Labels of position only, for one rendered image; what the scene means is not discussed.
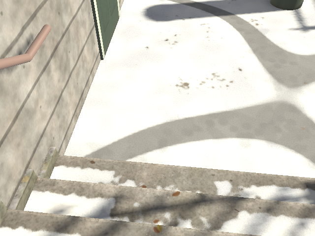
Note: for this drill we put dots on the stairs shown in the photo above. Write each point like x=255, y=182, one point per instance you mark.
x=87, y=196

